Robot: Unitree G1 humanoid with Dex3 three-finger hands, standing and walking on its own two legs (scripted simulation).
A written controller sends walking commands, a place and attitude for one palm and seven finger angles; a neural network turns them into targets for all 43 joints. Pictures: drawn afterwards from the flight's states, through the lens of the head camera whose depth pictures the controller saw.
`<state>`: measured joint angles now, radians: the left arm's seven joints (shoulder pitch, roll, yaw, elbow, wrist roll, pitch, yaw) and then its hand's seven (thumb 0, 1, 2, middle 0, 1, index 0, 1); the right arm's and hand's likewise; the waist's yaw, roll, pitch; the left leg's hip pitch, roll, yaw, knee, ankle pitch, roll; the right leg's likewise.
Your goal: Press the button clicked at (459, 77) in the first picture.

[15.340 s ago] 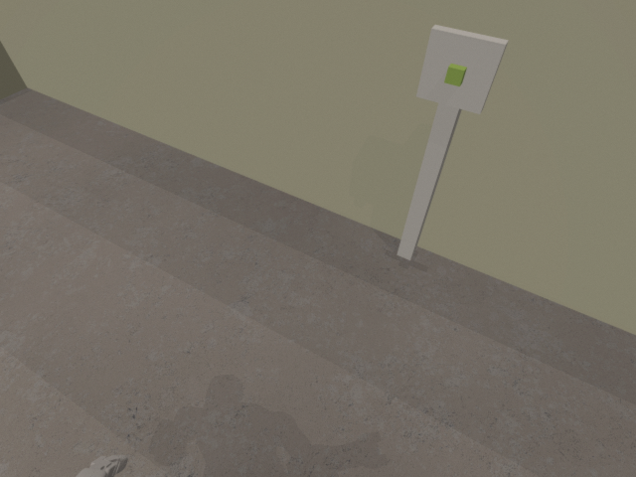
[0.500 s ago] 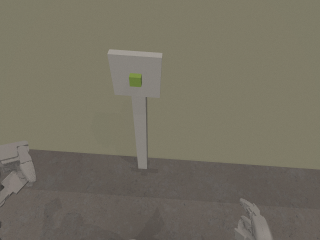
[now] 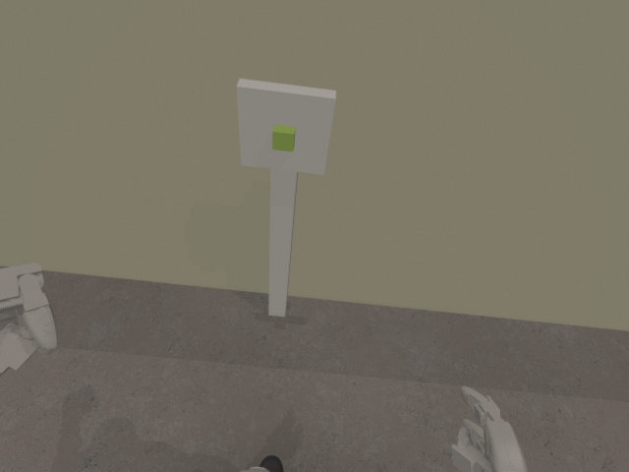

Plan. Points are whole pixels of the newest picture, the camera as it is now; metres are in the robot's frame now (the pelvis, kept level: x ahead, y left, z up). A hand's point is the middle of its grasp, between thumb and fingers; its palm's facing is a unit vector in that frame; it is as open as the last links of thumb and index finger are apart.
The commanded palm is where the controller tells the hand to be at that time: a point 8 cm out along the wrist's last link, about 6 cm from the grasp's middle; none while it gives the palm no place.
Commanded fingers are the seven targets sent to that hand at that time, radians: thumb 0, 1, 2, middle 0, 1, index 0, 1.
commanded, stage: step back with the hand held close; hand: left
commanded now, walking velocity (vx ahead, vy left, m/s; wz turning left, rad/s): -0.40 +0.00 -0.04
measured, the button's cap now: (283, 137) +0.69 +0.11 +0.03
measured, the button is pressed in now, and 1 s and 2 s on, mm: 0 0 0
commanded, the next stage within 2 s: stop stepping back and stand still in 0.08 s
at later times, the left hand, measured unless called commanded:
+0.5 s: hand out of the picture +0.07 +0.25 +0.18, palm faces +0.24 -0.86 -0.45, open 3.1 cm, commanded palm +0.05 +0.29 +0.18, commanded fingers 0.00 0.90 0.90 -1.30 -1.50 -1.30 -1.50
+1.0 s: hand out of the picture +0.02 +0.28 +0.17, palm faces +0.38 -0.83 -0.40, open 3.1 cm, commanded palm -0.03 +0.31 +0.18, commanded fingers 0.00 0.90 0.90 -1.30 -1.50 -1.30 -1.50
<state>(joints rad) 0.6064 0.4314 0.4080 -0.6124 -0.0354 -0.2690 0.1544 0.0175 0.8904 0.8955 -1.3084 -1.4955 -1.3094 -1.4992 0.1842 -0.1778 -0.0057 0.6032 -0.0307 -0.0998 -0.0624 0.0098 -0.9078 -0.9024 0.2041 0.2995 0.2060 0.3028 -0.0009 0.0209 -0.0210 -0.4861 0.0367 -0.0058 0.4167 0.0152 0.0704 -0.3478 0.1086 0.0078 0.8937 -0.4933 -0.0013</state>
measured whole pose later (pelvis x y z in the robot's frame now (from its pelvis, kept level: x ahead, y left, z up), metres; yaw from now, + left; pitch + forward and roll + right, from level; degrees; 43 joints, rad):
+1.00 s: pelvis -0.18 +0.04 +0.00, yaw -5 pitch -1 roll +0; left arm 0.61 0.36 0.35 -0.53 -0.01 -0.19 0.17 0.01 0.89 0.90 -1.31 -1.50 -1.31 -1.50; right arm 0.28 -0.21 0.01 0.68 -0.03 -0.08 -0.09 0.01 -0.91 -0.90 0.21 0.30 0.21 0.30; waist 0.01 -0.03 -0.08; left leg -0.43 0.04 0.06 0.78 -0.34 0.01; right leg -0.26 -0.01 -0.11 0.52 -0.25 -0.06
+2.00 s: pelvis -0.17 +0.07 +0.01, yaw -2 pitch -1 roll +0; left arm 0.30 0.18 0.00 1.17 0.01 0.01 0.03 0.01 0.91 0.90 -0.43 -0.56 -0.43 -0.56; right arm 0.30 -0.14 0.01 1.13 -0.02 0.03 -0.03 0.00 -0.91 -0.90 0.20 0.30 0.20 0.30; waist 0.00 0.03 0.06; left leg -0.22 -0.01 0.01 0.40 -0.17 0.02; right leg -0.18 -0.01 -0.08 0.40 -0.21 -0.02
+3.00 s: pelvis -0.14 +0.05 +0.01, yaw -3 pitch -1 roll +0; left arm 0.24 0.16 0.01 1.15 0.01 -0.01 0.03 0.01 0.91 0.90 -0.20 -0.30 -0.20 -0.30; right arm 0.24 -0.16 0.00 1.14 -0.02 0.00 -0.04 0.00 -0.91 -0.90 0.20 0.30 0.20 0.30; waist 0.00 0.02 0.05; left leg -0.17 0.00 0.01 0.38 -0.19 0.00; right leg -0.13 0.01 -0.07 0.38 -0.23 -0.03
